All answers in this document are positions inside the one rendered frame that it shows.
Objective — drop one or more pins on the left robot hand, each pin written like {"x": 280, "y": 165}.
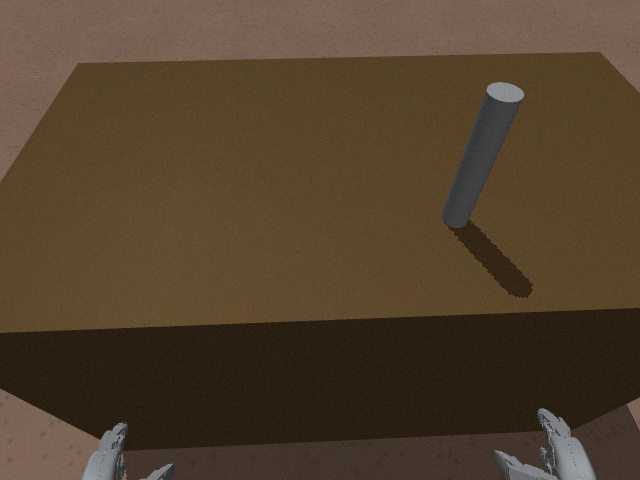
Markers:
{"x": 106, "y": 464}

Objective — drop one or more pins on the right robot hand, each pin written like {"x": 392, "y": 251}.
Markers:
{"x": 566, "y": 459}

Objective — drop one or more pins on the can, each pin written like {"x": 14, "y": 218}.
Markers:
{"x": 495, "y": 116}

